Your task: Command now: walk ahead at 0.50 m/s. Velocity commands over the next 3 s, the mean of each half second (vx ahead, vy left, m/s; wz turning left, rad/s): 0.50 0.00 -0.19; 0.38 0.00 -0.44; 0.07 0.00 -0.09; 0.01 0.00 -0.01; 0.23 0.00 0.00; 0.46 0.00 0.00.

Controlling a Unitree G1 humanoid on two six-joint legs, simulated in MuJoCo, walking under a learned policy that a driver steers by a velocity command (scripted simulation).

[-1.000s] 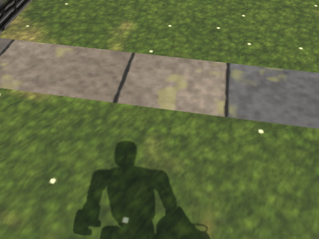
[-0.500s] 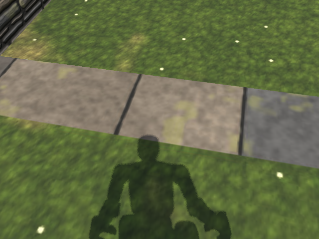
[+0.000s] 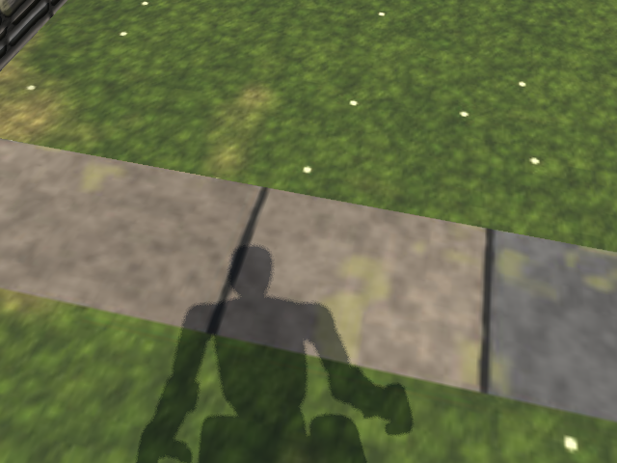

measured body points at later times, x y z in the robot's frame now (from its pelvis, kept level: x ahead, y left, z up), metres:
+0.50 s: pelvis +0.28 -0.06 -0.02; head +0.32 -0.07 +0.43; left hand +0.49 +0.17 -0.12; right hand +0.25 -0.33 -0.16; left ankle +0.09 +0.08 -0.67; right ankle +0.37 -0.15 -0.74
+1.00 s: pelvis +0.54 -0.08 +0.00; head +0.57 -0.09 +0.45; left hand +0.69 +0.16 -0.12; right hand +0.63 -0.37 -0.11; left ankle +0.68 -0.01 -0.74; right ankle +0.38 -0.14 -0.68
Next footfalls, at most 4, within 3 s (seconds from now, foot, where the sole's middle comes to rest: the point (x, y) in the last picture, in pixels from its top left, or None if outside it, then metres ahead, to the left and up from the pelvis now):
0.44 right None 0.41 -0.15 -0.77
0.92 left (320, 358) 0.72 -0.02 -0.77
1.18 right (412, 430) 0.55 -0.21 -0.77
2.70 right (452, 292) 0.91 -0.36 -0.77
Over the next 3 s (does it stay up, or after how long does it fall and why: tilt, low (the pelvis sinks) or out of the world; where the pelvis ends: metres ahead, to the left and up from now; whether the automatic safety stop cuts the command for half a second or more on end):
stays up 0.93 -0.27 0.01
